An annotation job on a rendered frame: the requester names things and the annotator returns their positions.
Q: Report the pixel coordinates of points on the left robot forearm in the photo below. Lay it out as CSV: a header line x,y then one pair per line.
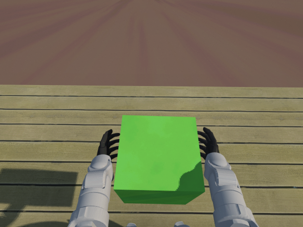
x,y
94,196

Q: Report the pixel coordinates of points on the robot left hand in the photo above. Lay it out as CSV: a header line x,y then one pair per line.
x,y
105,144

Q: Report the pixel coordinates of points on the carton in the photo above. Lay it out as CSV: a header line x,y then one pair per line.
x,y
158,160

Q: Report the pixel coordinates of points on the right robot forearm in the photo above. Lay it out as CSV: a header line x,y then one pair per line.
x,y
230,209

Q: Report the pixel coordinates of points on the robot right hand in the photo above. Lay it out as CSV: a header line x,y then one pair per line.
x,y
210,142

